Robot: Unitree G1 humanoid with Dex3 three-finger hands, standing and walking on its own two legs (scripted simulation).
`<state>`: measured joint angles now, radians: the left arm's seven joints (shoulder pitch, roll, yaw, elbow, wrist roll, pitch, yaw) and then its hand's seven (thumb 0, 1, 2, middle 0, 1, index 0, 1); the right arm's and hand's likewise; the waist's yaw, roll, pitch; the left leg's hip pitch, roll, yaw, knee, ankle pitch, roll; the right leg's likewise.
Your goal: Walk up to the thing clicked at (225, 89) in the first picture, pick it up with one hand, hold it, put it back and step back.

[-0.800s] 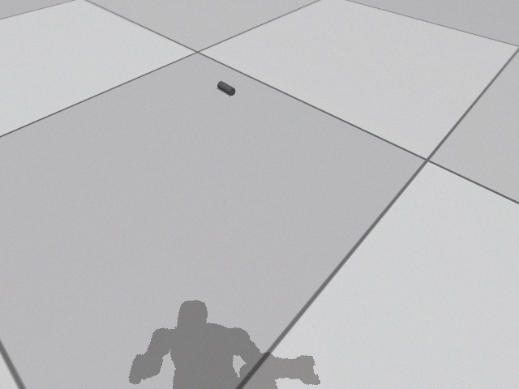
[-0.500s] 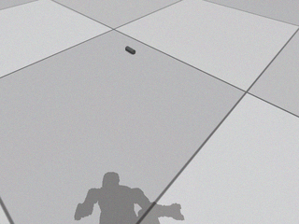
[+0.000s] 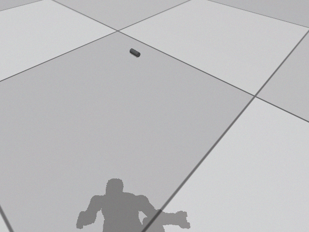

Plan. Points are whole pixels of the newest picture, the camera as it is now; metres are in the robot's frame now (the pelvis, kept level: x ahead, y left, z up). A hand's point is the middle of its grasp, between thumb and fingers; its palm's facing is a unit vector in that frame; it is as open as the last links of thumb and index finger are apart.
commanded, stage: stand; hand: left
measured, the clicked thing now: (134, 52) +2.19 +0.21 -0.75
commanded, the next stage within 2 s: walk up in 0.32 s
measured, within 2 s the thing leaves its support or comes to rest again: neither
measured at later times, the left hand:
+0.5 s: hand out of the picture +0.10 +0.27 -0.15, palm faces -0.17 -0.91 -0.39, open 7.4 cm
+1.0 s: hand (80, 167) +0.37 +0.27 -0.15, palm faces -0.33 -0.83 -0.46, open 7.4 cm
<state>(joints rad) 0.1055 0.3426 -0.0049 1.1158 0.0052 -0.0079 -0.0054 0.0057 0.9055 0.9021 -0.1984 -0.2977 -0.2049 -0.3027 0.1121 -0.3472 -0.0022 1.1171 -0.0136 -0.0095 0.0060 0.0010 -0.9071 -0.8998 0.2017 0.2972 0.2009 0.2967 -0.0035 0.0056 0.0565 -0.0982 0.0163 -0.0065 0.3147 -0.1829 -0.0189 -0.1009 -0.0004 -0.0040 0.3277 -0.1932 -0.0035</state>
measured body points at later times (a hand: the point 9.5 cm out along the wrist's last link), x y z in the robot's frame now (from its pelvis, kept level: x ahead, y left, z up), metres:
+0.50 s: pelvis +0.02 +0.00 -0.01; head +0.03 -0.02 +0.44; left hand +0.11 +0.32 -0.13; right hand +0.08 -0.33 -0.13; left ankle -0.01 +0.13 -0.75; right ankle +0.00 -0.11 -0.73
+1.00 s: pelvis +0.26 -0.01 -0.03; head +0.27 -0.03 +0.42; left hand +0.38 +0.31 -0.12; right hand +0.28 -0.37 -0.13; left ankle +0.48 +0.09 -0.73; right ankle +0.07 -0.14 -0.75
